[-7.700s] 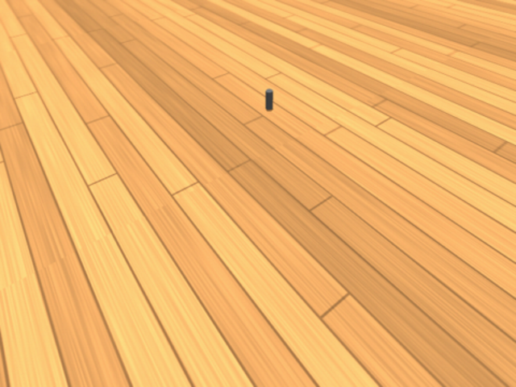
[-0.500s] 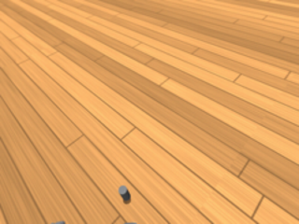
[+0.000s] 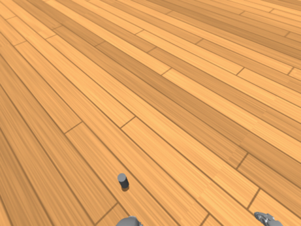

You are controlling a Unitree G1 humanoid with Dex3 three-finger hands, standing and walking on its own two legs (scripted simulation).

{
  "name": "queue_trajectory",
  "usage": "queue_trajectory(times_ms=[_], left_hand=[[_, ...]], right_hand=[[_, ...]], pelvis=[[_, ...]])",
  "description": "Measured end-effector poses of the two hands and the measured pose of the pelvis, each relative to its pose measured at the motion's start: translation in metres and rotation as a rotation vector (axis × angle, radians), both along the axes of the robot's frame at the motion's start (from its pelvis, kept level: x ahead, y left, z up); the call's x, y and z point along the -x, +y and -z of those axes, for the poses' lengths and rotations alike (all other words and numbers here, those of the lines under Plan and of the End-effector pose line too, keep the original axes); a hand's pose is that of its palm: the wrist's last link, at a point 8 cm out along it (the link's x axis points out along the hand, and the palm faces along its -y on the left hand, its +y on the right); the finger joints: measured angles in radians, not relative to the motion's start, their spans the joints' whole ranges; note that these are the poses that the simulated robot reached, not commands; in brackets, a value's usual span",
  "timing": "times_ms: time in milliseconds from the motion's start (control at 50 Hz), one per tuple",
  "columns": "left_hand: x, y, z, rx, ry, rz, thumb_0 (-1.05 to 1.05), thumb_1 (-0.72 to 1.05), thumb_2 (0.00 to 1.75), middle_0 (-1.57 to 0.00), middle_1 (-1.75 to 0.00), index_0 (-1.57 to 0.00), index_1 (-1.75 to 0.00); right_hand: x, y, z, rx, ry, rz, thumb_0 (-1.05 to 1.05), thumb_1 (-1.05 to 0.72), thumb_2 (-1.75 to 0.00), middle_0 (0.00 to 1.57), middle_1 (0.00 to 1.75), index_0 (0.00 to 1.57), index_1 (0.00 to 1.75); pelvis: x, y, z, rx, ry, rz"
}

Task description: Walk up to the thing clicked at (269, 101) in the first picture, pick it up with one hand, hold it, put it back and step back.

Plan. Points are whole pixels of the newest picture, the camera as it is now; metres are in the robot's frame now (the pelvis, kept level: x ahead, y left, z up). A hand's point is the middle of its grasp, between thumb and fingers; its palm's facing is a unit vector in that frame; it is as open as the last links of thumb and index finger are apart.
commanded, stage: walk up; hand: left
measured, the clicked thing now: (123, 181) +0.44 +0.22 -0.68
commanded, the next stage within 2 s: none
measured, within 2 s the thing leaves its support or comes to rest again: neither
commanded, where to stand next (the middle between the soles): +0.10 +0.01 m, yaw +1 degrees
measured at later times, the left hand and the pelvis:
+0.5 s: hand out of the picture +0.10 +0.27 -0.13, palm faces +0.04 -0.94 -0.33, open 7.4 cm; pelvis +0.00 +0.01 +0.02, yaw +2 degrees
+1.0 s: hand out of the picture +0.11 +0.28 -0.14, palm faces +0.02 -0.93 -0.36, open 7.4 cm; pelvis +0.09 +0.01 +0.01, yaw +4 degrees
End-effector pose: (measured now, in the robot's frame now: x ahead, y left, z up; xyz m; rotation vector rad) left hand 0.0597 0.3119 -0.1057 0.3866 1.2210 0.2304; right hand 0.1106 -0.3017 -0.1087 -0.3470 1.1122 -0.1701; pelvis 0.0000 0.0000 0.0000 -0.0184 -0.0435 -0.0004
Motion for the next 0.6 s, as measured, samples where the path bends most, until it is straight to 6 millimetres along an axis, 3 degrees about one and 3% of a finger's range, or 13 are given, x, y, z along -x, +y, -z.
queue_trajectory(times_ms=[60,140,420,600], left_hand=[[0.014,-0.004,-0.004,0.015,0.018,-0.013,0.00,0.90,0.90,-0.20,-0.30,-0.21,-0.30],[0.016,-0.005,-0.004,0.040,0.005,-0.032,0.01,0.90,0.90,-0.20,-0.30,-0.21,-0.30],[-0.024,0.000,-0.013,0.088,-0.095,-0.033,0.00,0.90,0.90,-0.20,-0.30,-0.20,-0.30],[-0.026,0.005,-0.017,0.087,-0.080,-0.035,0.00,0.90,0.90,-0.20,-0.30,-0.20,-0.30]], right_hand=[[0.007,0.003,0.000,-0.018,0.019,0.009,0.01,-0.90,-0.90,0.20,0.30,0.20,0.30],[0.017,0.009,0.001,-0.018,0.039,-0.004,0.01,-0.90,-0.90,0.20,0.30,0.20,0.30],[0.017,0.024,-0.021,-0.014,0.036,-0.016,0.01,-0.90,-0.90,0.20,0.30,0.20,0.30],[0.009,0.020,-0.025,-0.008,0.029,-0.013,0.01,-0.90,-0.90,0.20,0.30,0.20,0.30]], pelvis=[[0.000,0.001,-0.005,-0.017,0.000,0.001],[0.002,0.006,-0.008,-0.024,-0.009,-0.020],[-0.002,0.012,-0.023,-0.007,-0.006,-0.032],[-0.009,0.013,-0.025,-0.008,0.005,-0.039]])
